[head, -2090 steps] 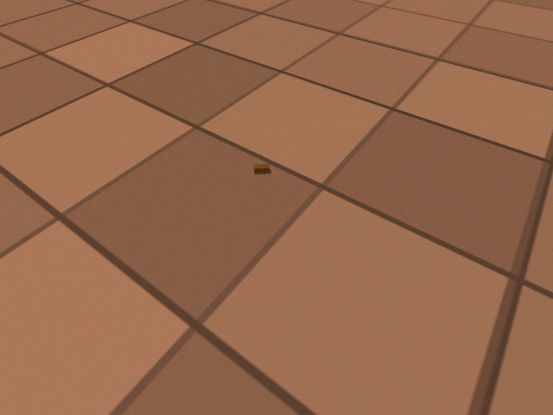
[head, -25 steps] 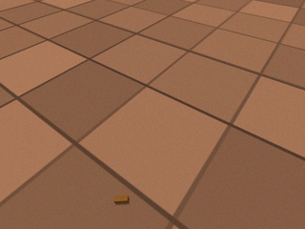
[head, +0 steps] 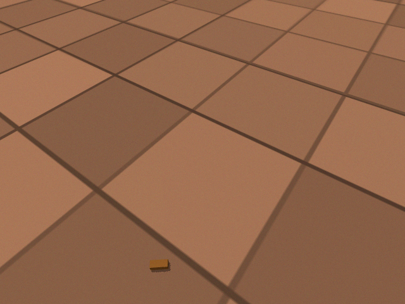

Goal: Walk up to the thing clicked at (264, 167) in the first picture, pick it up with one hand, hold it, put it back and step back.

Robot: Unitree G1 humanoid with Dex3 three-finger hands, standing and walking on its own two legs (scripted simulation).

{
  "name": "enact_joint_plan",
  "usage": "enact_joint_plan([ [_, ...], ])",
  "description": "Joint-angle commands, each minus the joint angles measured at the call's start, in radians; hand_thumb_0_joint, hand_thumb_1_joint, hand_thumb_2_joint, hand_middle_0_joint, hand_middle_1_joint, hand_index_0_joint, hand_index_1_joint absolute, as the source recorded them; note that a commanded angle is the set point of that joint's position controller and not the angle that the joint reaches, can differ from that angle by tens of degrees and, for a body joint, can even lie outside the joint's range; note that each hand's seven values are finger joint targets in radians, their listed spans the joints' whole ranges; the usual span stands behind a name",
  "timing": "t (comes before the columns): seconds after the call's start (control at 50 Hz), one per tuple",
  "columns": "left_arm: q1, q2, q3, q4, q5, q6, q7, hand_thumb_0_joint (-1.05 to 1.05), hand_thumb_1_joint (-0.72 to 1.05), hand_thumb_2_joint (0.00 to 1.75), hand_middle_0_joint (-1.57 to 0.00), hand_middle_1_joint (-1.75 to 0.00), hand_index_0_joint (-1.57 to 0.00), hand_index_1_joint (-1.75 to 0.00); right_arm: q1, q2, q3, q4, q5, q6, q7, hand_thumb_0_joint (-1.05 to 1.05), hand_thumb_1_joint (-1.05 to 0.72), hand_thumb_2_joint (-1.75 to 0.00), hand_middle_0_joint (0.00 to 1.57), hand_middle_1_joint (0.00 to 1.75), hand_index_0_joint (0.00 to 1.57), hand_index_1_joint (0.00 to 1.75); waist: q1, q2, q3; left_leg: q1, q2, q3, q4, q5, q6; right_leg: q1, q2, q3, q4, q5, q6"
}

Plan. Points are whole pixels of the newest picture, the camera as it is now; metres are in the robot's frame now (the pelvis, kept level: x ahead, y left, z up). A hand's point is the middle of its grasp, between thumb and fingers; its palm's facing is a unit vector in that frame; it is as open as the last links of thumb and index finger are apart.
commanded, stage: stand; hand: left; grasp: from above
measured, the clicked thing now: (159, 264) +0.45 +0.24 -0.77
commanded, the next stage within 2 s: step back in 0.80 s
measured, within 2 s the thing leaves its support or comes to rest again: neither
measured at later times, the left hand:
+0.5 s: hand out of the picture +0.08 +0.25 -0.16, palm faces +0.02 -0.94 -0.34, open 7.4 cm
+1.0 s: hand out of the picture +0.07 +0.27 -0.17, palm faces +0.02 -0.92 -0.38, open 7.4 cm
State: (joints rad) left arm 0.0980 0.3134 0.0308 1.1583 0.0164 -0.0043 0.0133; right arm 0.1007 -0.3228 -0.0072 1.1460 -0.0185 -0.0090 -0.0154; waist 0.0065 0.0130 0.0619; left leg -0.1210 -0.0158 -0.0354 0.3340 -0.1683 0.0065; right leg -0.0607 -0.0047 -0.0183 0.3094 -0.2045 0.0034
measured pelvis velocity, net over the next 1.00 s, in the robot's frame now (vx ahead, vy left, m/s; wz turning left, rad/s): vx -0.03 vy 0.00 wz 0.01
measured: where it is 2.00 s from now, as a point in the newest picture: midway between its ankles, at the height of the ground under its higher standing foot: outside the picture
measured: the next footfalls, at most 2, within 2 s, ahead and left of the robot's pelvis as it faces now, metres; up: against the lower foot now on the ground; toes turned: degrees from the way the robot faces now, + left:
left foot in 1.16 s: -0.03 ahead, +0.13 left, +0.00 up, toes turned -2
right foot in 1.58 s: -0.13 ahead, -0.10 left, +0.00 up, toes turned -1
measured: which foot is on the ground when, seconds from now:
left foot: down 0.00-1.00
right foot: down 0.00-1.00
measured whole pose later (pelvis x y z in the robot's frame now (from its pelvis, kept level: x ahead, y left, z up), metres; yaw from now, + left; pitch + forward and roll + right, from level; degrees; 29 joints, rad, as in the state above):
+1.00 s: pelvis -0.03 +0.00 -0.02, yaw +1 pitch -2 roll -1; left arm 0.07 0.37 0.06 1.02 0.00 0.03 0.01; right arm 0.06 -0.38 -0.04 1.03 0.00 0.03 0.01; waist -0.01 0.02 0.15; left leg -0.30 -0.01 -0.05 0.57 -0.23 0.02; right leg -0.23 0.00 -0.03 0.54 -0.27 -0.02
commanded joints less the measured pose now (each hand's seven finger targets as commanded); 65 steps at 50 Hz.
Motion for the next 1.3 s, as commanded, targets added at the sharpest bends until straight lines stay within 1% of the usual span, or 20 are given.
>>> enact_joint_plan([
  [0.0,-0.025,0.203,0.033,-0.058,-0.001,-0.021,0.012,0.00,0.90,0.90,-0.20,-0.30,-0.20,-0.30,-0.035,-0.205,-0.035,-0.054,0.003,-0.020,-0.010,0.00,-0.90,-0.90,0.20,0.30,0.20,0.30,-0.003,-0.005,-0.074,0.019,0.129,-0.105,-0.040,0.168,0.021,0.001,-0.122,0.091,-0.054,0.131,-0.017],
  [0.22,-0.027,0.212,0.035,-0.063,-0.004,-0.021,0.011,0.00,0.90,0.90,-0.20,-0.30,-0.20,-0.30,-0.037,-0.209,-0.033,-0.055,0.003,-0.023,-0.011,0.00,-0.90,-0.90,0.20,0.30,0.20,0.30,-0.001,-0.013,-0.096,0.048,0.133,-0.099,-0.030,0.261,0.021,0.020,-0.125,0.084,-0.041,0.214,-0.017],
  [0.74,-0.014,0.228,0.030,-0.077,-0.004,-0.026,0.006,0.00,0.90,0.90,-0.20,-0.30,-0.20,-0.30,-0.030,-0.219,-0.029,-0.066,0.007,-0.025,-0.005,0.00,-0.90,-0.90,0.20,0.30,0.20,0.30,-0.006,-0.016,-0.082,0.042,0.134,-0.101,-0.045,0.191,0.025,-0.001,-0.125,0.093,-0.051,0.161,-0.024],
  [0.76,-0.023,0.234,0.030,-0.081,-0.004,-0.026,0.005,0.00,0.90,0.90,-0.20,-0.30,-0.20,-0.30,-0.025,-0.214,-0.027,-0.067,0.006,-0.026,-0.004,0.00,-0.90,-0.90,0.20,0.30,0.20,0.30,-0.009,-0.018,-0.081,0.041,0.133,-0.097,-0.046,0.199,0.021,-0.004,-0.126,0.092,-0.049,0.161,-0.025],
  [0.78,-0.025,0.301,0.071,-0.100,-0.022,-0.018,0.010,0.00,0.90,0.90,-0.20,-0.30,-0.20,-0.30,-0.065,-0.273,-0.051,-0.087,0.016,-0.006,0.003,0.00,-0.90,-0.90,0.20,0.30,0.20,0.30,-0.008,-0.030,0.020,-0.045,0.117,-0.100,0.057,0.345,0.041,-0.069,-0.114,0.099,0.035,0.325,-0.031],
  [0.82,-0.003,0.287,0.073,-0.133,-0.025,-0.011,0.016,0.00,0.90,0.90,-0.20,-0.30,-0.20,-0.30,-0.038,-0.256,-0.054,-0.109,0.028,0.005,0.006,0.00,-0.90,-0.90,0.20,0.30,0.20,0.30,-0.015,-0.019,-0.047,-0.044,0.114,-0.084,0.116,0.392,0.057,-0.052,-0.115,0.088,0.097,0.353,-0.058],
  [0.88,-0.013,0.274,0.077,-0.179,-0.023,0.002,0.014,0.00,0.90,0.90,-0.20,-0.30,-0.20,-0.30,-0.036,-0.264,-0.072,-0.150,0.027,0.020,0.012,0.00,-0.90,-0.90,0.20,0.30,0.20,0.30,-0.018,-0.006,-0.120,-0.057,0.105,-0.096,0.189,0.331,0.083,-0.083,-0.116,0.099,0.165,0.286,-0.098],
  [0.94,-0.025,0.297,0.084,-0.224,-0.015,0.012,0.011,0.00,0.90,0.90,-0.20,-0.30,-0.20,-0.30,-0.024,-0.257,-0.080,-0.181,0.023,0.035,0.013,0.00,-0.90,-0.90,0.20,0.30,0.20,0.30,-0.017,-0.051,-0.128,-0.092,0.053,-0.077,0.305,0.195,0.079,-0.142,-0.184,0.180,0.157,0.267,-0.160],
  [0.96,-0.040,0.312,0.087,-0.244,-0.010,0.015,0.012,0.00,0.90,0.90,-0.20,-0.30,-0.20,-0.30,-0.007,-0.253,-0.083,-0.190,0.021,0.040,0.014,0.00,-0.90,-0.90,0.20,0.30,0.20,0.30,-0.022,-0.098,-0.136,-0.109,0.024,-0.056,0.376,0.114,0.074,-0.152,-0.232,0.223,0.145,0.268,-0.190],
  [1.0,-0.091,0.342,0.093,-0.284,0.004,0.017,0.015,0.00,0.90,0.90,-0.20,-0.30,-0.20,-0.30,0.037,-0.237,-0.089,-0.201,0.012,0.053,0.021,0.00,-0.90,-0.90,0.20,0.30,0.20,0.30,-0.031,-0.198,-0.097,-0.111,-0.049,-0.021,0.573,-0.268,0.045,-0.272,-0.362,0.315,0.074,0.286,-0.274],
  [1.02,-0.117,0.357,0.097,-0.306,0.014,0.015,0.016,0.00,0.90,0.90,-0.20,-0.30,-0.20,-0.30,0.078,-0.245,-0.094,-0.210,0.013,0.056,0.023,0.00,-0.90,-0.90,0.20,0.30,0.20,0.30,-0.046,-0.216,-0.085,-0.126,-0.028,-0.061,0.633,-0.365,0.047,-0.304,-0.397,0.343,0.089,0.303,-0.291],
  [1.06,-0.149,0.344,0.094,-0.331,0.018,0.013,0.021,0.00,0.90,0.90,-0.20,-0.30,-0.20,-0.30,0.110,-0.254,-0.102,-0.220,0.022,0.054,0.028,0.00,-0.90,-0.90,0.20,0.30,0.20,0.30,-0.058,-0.199,-0.066,-0.133,-0.004,-0.070,0.591,-0.352,0.051,-0.318,-0.354,0.276,0.147,0.308,-0.250],
  [1.1,-0.128,0.318,0.086,-0.342,0.014,0.020,0.021,0.00,0.90,0.90,-0.20,-0.30,-0.20,-0.30,0.138,-0.241,-0.102,-0.219,0.016,0.034,0.025,0.00,-0.90,-0.90,0.20,0.30,0.20,0.30,-0.060,-0.151,-0.090,-0.148,0.015,-0.013,0.248,-0.086,0.040,-0.193,-0.240,0.179,0.282,0.278,-0.149],
  [1.12,-0.108,0.290,0.081,-0.349,0.002,0.030,0.016,0.00,0.90,0.90,-0.20,-0.30,-0.20,-0.30,0.124,-0.275,-0.111,-0.223,-0.004,0.025,0.020,0.00,-0.90,-0.90,0.20,0.30,0.20,0.30,-0.044,0.012,-0.077,-0.138,0.094,-0.136,0.122,0.202,0.060,-0.223,-0.115,0.102,0.442,0.157,-0.089],
  [1.14,-0.067,0.237,0.074,-0.359,-0.008,0.036,0.018,0.00,0.90,0.90,-0.20,-0.30,-0.20,-0.30,0.086,-0.341,-0.126,-0.245,-0.021,0.017,0.016,0.00,-0.90,-0.90,0.20,0.30,0.20,0.30,-0.020,0.184,-0.082,-0.038,0.238,-0.352,0.075,0.431,0.140,-0.370,0.048,0.042,0.602,-0.122,-0.043],
  [1.16,-0.048,0.242,0.076,-0.360,-0.004,0.042,0.025,0.00,0.90,0.90,-0.20,-0.30,-0.20,-0.30,0.108,-0.377,-0.133,-0.259,-0.017,0.011,0.014,0.00,-0.90,-0.90,0.20,0.30,0.20,0.30,-0.032,0.145,-0.113,0.002,0.321,-0.386,0.114,0.669,0.228,-0.422,0.109,0.126,0.728,-0.451,-0.034],
  [1.18,-0.052,0.243,0.074,-0.354,0.000,0.044,0.035,0.00,0.90,0.90,-0.20,-0.30,-0.20,-0.30,0.109,-0.399,-0.135,-0.269,-0.011,0.012,0.012,0.00,-0.90,-0.90,0.20,0.30,0.20,0.30,-0.054,0.175,-0.136,-0.038,0.367,-0.466,0.081,0.616,0.270,-0.417,0.130,0.211,0.829,-0.508,-0.032],
  [1.2,-0.073,0.258,0.082,-0.353,0.001,0.044,0.038,0.00,0.90,0.90,-0.20,-0.30,-0.20,-0.30,0.082,-0.364,-0.129,-0.280,-0.010,0.012,0.003,0.00,-0.90,-0.90,0.20,0.30,0.20,0.30,-0.054,0.134,-0.122,-0.043,0.358,-0.446,0.078,0.549,0.268,-0.419,0.116,0.243,0.883,-0.468,-0.039],
  [1.24,-0.010,0.257,0.078,-0.338,-0.015,0.045,0.032,0.00,0.90,0.90,-0.20,-0.30,-0.20,-0.30,0.005,-0.310,-0.113,-0.299,-0.018,0.013,-0.013,0.00,-0.90,-0.90,0.20,0.30,0.20,0.30,0.006,0.113,-0.101,-0.006,0.258,-0.271,0.130,0.512,0.218,-0.468,0.108,0.237,0.929,-0.357,-0.031],
  [1.28,0.025,0.274,0.087,-0.337,-0.008,0.044,0.026,0.00,0.90,0.90,-0.20,-0.30,-0.20,-0.30,0.029,-0.291,-0.109,-0.319,-0.012,0.010,-0.020,0.00,-0.90,-0.90,0.20,0.30,0.20,0.30,-0.003,0.115,-0.107,0.037,0.256,-0.255,0.147,0.514,0.228,-0.459,0.097,0.200,0.936,-0.333,-0.010],
])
